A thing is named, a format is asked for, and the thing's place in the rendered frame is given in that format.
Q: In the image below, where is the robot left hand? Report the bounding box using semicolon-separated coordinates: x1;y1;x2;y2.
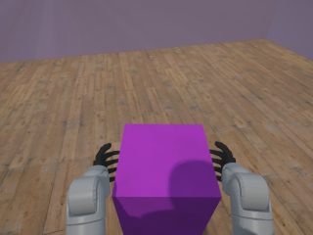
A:
93;143;120;182

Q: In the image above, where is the robot right hand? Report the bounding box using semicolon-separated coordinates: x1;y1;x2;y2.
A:
209;141;236;182

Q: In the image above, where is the carton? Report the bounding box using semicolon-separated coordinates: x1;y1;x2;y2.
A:
112;123;222;235

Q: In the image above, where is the right robot forearm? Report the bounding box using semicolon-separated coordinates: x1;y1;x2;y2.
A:
221;163;275;235

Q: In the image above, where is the left robot forearm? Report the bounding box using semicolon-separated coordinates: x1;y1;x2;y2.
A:
66;164;111;235

